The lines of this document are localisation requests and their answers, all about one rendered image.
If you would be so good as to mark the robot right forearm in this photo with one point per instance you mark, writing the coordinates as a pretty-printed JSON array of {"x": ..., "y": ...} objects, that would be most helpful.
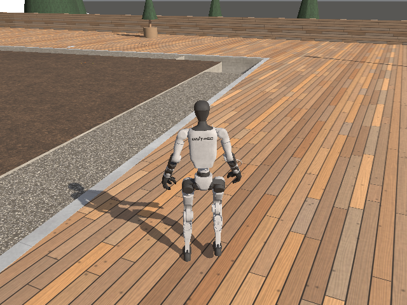
[{"x": 233, "y": 165}]

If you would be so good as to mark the right robot hand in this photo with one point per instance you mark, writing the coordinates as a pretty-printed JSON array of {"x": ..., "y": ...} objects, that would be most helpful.
[{"x": 238, "y": 175}]

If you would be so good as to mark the robot right upper arm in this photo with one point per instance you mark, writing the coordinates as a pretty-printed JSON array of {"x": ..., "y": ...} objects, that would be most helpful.
[{"x": 225, "y": 142}]

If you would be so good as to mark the robot left upper arm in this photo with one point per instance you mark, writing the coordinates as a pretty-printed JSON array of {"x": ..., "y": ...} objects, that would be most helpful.
[{"x": 178, "y": 146}]

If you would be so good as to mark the left robot shin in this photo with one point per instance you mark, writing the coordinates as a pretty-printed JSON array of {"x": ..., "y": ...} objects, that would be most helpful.
[{"x": 187, "y": 231}]

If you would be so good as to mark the humanoid robot torso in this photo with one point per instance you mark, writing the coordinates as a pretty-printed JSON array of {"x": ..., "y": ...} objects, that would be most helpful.
[{"x": 203, "y": 152}]

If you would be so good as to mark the robot left forearm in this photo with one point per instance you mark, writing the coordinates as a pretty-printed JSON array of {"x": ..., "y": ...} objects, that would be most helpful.
[{"x": 170, "y": 168}]

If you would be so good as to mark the left robot hand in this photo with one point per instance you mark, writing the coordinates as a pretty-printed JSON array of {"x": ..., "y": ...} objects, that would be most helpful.
[{"x": 167, "y": 180}]

